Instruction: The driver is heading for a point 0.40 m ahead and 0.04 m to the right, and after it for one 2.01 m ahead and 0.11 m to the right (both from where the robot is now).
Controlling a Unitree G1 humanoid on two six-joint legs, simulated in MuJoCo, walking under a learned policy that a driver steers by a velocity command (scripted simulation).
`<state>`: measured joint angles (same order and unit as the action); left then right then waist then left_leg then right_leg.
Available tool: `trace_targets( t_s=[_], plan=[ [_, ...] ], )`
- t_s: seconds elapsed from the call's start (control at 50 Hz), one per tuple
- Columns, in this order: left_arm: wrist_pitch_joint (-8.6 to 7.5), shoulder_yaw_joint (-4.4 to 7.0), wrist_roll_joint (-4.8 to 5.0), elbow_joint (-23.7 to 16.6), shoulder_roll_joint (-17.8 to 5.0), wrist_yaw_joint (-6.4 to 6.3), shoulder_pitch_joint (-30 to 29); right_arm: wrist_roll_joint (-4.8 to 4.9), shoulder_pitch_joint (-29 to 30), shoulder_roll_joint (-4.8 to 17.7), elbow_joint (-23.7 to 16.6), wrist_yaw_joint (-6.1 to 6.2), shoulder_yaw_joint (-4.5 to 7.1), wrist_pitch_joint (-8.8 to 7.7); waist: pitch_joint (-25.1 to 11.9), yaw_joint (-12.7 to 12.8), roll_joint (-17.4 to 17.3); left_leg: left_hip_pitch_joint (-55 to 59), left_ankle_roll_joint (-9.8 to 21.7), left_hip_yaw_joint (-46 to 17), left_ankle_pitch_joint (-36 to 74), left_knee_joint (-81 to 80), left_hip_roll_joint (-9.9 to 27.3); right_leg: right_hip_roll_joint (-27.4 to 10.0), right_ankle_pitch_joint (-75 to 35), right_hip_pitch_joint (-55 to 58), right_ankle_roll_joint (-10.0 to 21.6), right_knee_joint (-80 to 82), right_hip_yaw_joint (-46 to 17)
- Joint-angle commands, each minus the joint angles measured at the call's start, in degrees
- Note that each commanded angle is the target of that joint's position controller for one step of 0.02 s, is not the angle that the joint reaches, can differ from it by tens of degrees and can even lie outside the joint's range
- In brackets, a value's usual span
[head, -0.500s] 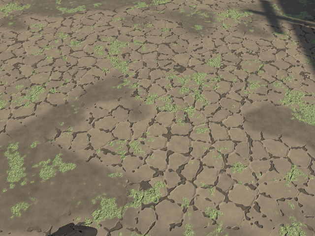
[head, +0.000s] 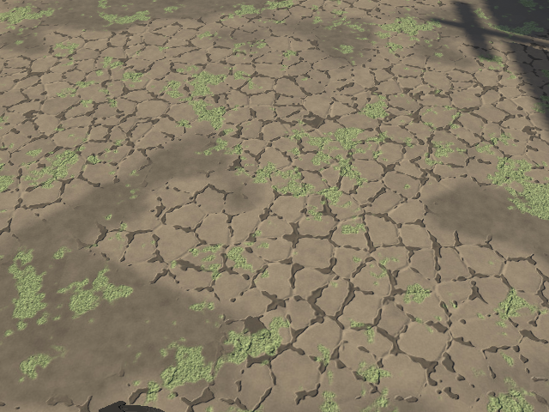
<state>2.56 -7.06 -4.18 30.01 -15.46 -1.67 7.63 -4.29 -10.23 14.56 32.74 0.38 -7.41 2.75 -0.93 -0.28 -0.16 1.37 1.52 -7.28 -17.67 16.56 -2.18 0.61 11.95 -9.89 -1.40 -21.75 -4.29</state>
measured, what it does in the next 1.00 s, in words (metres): stands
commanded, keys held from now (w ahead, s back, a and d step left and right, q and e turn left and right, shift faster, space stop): w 0.06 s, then no key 0.46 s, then w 0.48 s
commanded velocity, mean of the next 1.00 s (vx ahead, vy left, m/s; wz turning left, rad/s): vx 0.28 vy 0.00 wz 0.00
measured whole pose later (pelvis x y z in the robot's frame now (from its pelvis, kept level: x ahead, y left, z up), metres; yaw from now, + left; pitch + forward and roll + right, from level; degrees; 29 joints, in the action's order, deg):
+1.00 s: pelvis +0.00 +0.01 +0.00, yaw -1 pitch +0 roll +0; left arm 3.0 -5.9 -3.5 35.6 -14.3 -3.7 11.6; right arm -3.5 -17.3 13.0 37.7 1.4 -5.3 2.8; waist -0.5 -0.2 0.0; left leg 3.5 2.1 -6.6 -15.9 13.1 -2.6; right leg 0.2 11.2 -8.7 -2.0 -20.1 -6.0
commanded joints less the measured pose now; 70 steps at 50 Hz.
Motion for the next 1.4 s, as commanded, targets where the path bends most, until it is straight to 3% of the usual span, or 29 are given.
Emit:
trace_targets(
  t_s=[0.02, 0.04, 0.06, 0.12, 0.14, 0.2, 0.32, 0.36, 0.42, 0.44, 0.46, 0.48, 0.52, 0.56, 0.74, 0.76, 0.82, 0.9, 0.92, 0.94, 0.96, 1.04, 1.4],
  plan=[
    [-0.84, 1.45, -0.16, -6.58, -5.08, -0.05, -6.72, -0.63, 3.74, 4.21, -6.03, -0.06, 1.49, -1.01, -1.29, -1.04, 0.54, -9.79, -1.19, -2.82, 25.19, -1.42, 4.12, -2.88, -23.13, 8.93, 2.46, -1.09, -5.09],
    [-0.78, 1.25, -0.57, -6.63, -4.41, 0.03, -6.43, -0.99, 2.96, 4.44, -5.69, -0.15, 1.49, -1.13, -3.52, -1.01, 0.45, -8.72, -1.2, -2.84, 26.84, -0.98, 4.26, -2.95, -24.69, 9.97, 2.63, -1.33, -5.12],
    [-0.86, 1.82, -0.41, -4.91, -5.17, -0.2, -3.23, -0.17, 2.18, 6.19, -4.26, 0.14, 1.94, -0.96, -6.13, 0.36, -1.0, -8.45, -1.16, -3.34, 23.51, -1.88, 3.91, -2.8, -20.19, 12.89, 2.22, -1.13, -4.7],
    [-0.75, 2.59, 0.85, -2.45, -6.78, -0.35, -0.05, 1.08, -1.09, 6.73, -1.84, 0.08, 2.62, -0.54, -3.17, 0.38, -0.7, -8.76, -0.78, -3.61, 21.05, -4.21, 4.2, -3.03, -17.4, 12.8, 2.96, 0.59, -5.26],
    [-0.62, 2.23, 0.91, -3.7, -6.32, -0.13, -2.78, 0.58, -1.06, 5.46, -2.71, -0.3, 2.52, -0.68, -0.02, -0.99, 0.6, -8.85, -0.76, -3.18, 25.48, -3.62, 4.45, -3.23, -22.71, 9.89, 3.51, 0.81, -5.87],
    [-0.31, 2.61, 1.09, -1.97, -6.02, -0.14, -0.17, 0.87, -4.39, 6.33, -0.54, -0.59, 3.39, -0.58, -2.69, -0.65, -0.35, -7.47, -0.33, -2.78, 25.47, -3.82, 4.34, -3.05, -21.01, 12.2, 4.34, 1.04, -5.64],
    [0.29, 3.64, 1.95, 0.75, -6.11, -0.68, 2.45, 2.02, -8.14, 6.05, 2.35, -0.64, 4.65, -0.39, -0.17, -0.19, -0.7, -8.85, 0.13, -2.43, 22.73, -5.51, 4.04, -2.72, -16.84, 11.83, 4.86, 2.18, -5.14],
    [0.1, 4.03, 2.53, 1.02, -7.21, -0.26, 3.79, 2.35, -8.53, 7.54, 2.08, -0.28, 5.13, -0.29, -2.03, -0.48, -0.61, -6.41, -1.34, -3.02, 34.46, -4.57, 4.86, -3.05, -26.66, 12.3, 4.17, 1.9, -4.94],
    [0.21, 3.97, 2.57, 1.9, -6.34, -0.28, 5.23, 2.15, -10.8, 6.53, 3.17, 0.2, 4.99, 0.23, -3.26, -0.82, -0.91, -5.11, -1.6, -2.76, 35.55, -4.78, 4.7, -2.78, -26.92, 12.72, 3.9, 2.14, -4.32],
    [0.31, 4.02, 2.61, 2.21, -6.27, -0.32, 5.62, 2.15, -11.37, 6.29, 3.48, 0.24, 4.98, 0.37, -2.89, -0.87, -1.0, -5.25, -1.57, -2.69, 34.64, -5.08, 4.58, -2.69, -25.97, 12.46, 3.84, 2.45, -4.17],
    [0.46, 3.92, 2.18, 3.13, -4.92, -0.75, 5.6, 1.88, -13.27, 4.99, 5.2, 0.26, 4.97, 0.55, -2.28, -0.74, -1.32, -6.28, -0.51, -1.96, 25.16, -5.93, 3.71, -2.24, -17.71, 12.66, 4.43, 2.51, -3.98],
    [0.59, 3.97, 2.27, 3.24, -5.02, -0.89, 5.78, 2.03, -13.66, 4.61, 5.3, 0.17, 4.94, 0.58, -0.11, -0.61, -1.03, -7.98, -0.18, -2.04, 21.88, -6.59, 3.58, -2.2, -14.96, 11.37, 4.47, 3.16, -4.02],
    [0.61, 4.29, 2.48, 3.84, -5.49, -1.01, 6.19, 2.4, -14.46, 4.78, 5.91, 0.13, 5.25, 0.37, 1.96, -0.39, -1.1, -9.28, -0.06, -2.06, 20.95, -7.05, 3.51, -2.21, -14.07, 10.12, 4.41, 3.58, -4.07],
    [0.63, 4.15, 2.35, 4.01, -5.26, -1.32, 6.13, 2.12, -14.54, 4.52, 5.71, 0.3, 5.16, 0.09, 1.48, -0.34, -1.06, -9.46, 0.01, -1.74, 18.19, -7.26, 3.17, -1.95, -12.21, 10.27, 4.3, 3.85, -3.91],
    [0.69, 2.52, 0.71, 1.35, -3.81, -2.78, 3.1, 0.97, -12.57, 3.33, 2.97, 0.32, 3.83, -1.55, -0.18, -0.18, -0.89, -9.86, -1.4, -1.29, 25.52, -5.85, 2.61, -1.38, -20.72, 11.93, 3.13, 1.4, -3.9],
    [0.65, 3.05, 0.77, 3.2, -4.61, -2.99, 6.2, 1.58, -13.3, 5.7, 4.5, 0.77, 4.4, -1.27, -1.56, 1.19, -2.04, -9.82, -1.0, -1.58, 20.62, -6.51, 2.15, -1.07, -14.78, 14.04, 2.68, 1.85, -3.36],
    [0.28, 2.98, 1.08, 2.91, -4.47, -2.9, 4.7, 1.51, -11.45, 4.1, 3.69, 1.18, 3.92, -0.85, 1.68, 0.79, -0.48, -10.6, -0.82, -1.55, 19.07, -7.0, 2.09, -1.01, -14.3, 11.73, 2.4, 1.89, -3.32],
    [-0.37, 2.89, 1.02, 2.35, -3.93, -2.44, 3.11, 1.12, -9.68, 3.87, 2.76, 1.45, 3.81, -0.38, 1.19, 0.32, 0.01, -8.96, -0.93, -1.39, 21.73, -5.94, 2.0, -0.94, -17.27, 10.86, 2.39, 1.02, -3.4],
    [-0.41, 2.27, 0.88, 0.16, -3.15, -2.11, -0.34, 0.43, -8.16, 1.75, 0.79, 0.98, 3.2, -0.65, 2.26, -1.04, 1.15, -8.39, -1.3, -0.93, 26.47, -4.53, 2.23, -1.07, -23.11, 8.43, 2.87, 0.33, -3.92],
    [-0.35, 2.03, 0.4, -0.22, -2.56, -2.02, -0.52, 0.03, -8.34, 2.29, 0.73, 0.76, 3.19, -0.79, -0.05, -1.0, 0.57, -7.33, -1.46, -0.99, 28.48, -3.92, 2.39, -1.23, -25.01, 9.49, 3.02, -0.12, -4.08],
    [-0.4, 2.53, 0.3, 1.34, -3.55, -2.16, 2.46, 0.67, -8.72, 4.7, 1.88, 1.12, 3.72, -0.56, -2.15, 0.31, -0.91, -7.28, -1.19, -1.44, 25.42, -4.62, 2.09, -1.11, -20.54, 12.35, 2.42, 0.12, -3.66],
    [-0.69, 2.61, 0.6, 0.65, -4.71, -1.99, 1.31, 0.75, -5.81, 4.24, 0.47, 1.24, 3.3, -0.43, -0.17, 0.22, -0.6, -7.9, -1.21, -1.69, 23.85, -5.09, 2.29, -1.26, -19.34, 11.22, 2.07, 0.11, -3.87],
    [-1.2, 2.25, 0.2, -1.71, -5.63, -0.98, -1.22, 0.19, -0.81, 5.0, -2.14, 0.98, 2.53, -0.45, -1.75, 0.12, -0.37, -7.06, -1.41, -2.3, 23.95, -4.16, 2.92, -1.84, -20.7, 11.28, 1.67, 0.06, -4.67]
  ],
)
Velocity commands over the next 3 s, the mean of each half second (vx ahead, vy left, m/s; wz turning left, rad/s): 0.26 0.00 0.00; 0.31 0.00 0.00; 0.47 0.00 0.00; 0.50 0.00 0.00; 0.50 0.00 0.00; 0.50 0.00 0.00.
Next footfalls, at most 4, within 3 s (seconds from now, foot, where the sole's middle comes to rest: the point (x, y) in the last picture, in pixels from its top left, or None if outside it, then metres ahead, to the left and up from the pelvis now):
none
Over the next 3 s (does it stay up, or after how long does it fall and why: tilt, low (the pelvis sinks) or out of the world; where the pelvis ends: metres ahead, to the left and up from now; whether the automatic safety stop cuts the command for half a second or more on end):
stays up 0.00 0.01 0.00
